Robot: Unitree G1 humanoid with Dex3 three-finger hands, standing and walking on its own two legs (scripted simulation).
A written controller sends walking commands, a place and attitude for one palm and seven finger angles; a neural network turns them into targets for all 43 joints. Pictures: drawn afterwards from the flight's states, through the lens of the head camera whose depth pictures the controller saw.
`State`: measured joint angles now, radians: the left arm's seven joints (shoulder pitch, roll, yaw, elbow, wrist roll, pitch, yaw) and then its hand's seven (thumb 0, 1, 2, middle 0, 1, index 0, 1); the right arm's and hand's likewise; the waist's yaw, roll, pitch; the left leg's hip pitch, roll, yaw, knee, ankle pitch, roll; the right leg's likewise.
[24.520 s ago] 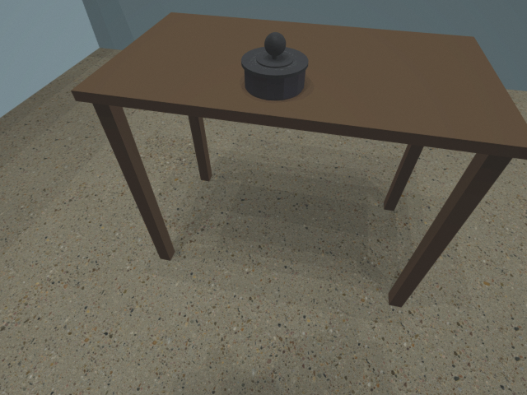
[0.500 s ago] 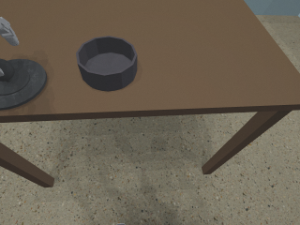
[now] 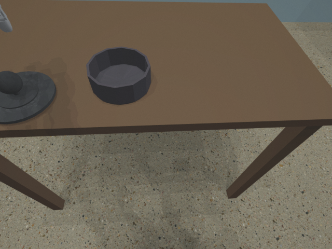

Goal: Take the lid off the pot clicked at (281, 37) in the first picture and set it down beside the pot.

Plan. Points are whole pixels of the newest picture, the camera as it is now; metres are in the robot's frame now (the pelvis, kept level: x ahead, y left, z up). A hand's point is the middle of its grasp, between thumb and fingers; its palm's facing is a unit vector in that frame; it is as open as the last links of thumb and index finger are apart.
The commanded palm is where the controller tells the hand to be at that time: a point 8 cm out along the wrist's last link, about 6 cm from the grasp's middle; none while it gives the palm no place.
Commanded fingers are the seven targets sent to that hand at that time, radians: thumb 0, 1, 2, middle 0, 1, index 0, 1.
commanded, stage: raise the empty hand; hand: left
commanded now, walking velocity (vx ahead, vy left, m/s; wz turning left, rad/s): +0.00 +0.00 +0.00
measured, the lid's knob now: (8, 82) +0.48 +0.35 +0.13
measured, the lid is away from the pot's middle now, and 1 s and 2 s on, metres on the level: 0.25 0.25 0.25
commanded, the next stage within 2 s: draw the hand back to the body in 0.70 s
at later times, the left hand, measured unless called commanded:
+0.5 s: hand out of the picture +0.47 +0.34 +0.29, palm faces -0.20 -0.15 -0.97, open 11.1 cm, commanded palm +0.49 +0.34 +0.36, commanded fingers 0.00 -0.13 0.88 -0.47 -0.63 -0.47 -0.63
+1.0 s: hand out of the picture +0.48 +0.33 +0.31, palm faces -0.14 -0.12 -0.98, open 11.1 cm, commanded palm +0.46 +0.34 +0.36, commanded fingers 0.00 -0.13 0.88 -0.47 -0.63 -0.47 -0.63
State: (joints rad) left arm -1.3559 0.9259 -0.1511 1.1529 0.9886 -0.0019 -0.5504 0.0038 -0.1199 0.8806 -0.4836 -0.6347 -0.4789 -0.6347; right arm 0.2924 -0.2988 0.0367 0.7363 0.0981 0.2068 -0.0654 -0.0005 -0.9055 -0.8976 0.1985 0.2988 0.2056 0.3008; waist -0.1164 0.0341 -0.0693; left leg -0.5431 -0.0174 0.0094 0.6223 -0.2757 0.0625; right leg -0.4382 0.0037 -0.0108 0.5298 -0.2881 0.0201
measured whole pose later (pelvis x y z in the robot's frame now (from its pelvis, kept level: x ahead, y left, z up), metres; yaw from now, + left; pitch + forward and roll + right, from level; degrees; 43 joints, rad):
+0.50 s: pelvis +0.01 -0.01 +0.01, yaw +0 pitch +10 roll -2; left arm -1.44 1.00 -0.15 1.17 1.01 0.09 -0.58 0.00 -0.12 0.88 -0.48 -0.63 -0.48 -0.63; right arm 0.27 -0.31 0.05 0.74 0.10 0.21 -0.06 0.00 -0.91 -0.90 0.20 0.30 0.20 0.30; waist -0.12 0.04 -0.06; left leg -0.46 -0.01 0.01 0.54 -0.26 0.05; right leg -0.36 0.01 -0.01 0.46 -0.27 0.01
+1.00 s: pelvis +0.02 -0.01 +0.01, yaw +0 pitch +11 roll -1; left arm -1.37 0.99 -0.09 1.03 1.01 0.12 -0.60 0.00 -0.12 0.88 -0.49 -0.63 -0.48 -0.63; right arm 0.26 -0.30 0.03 0.70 0.09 0.22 -0.03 0.00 -0.91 -0.90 0.20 0.30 0.20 0.30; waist -0.11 0.04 -0.07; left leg -0.44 -0.02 0.02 0.51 -0.25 0.05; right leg -0.35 0.00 0.00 0.44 -0.28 0.01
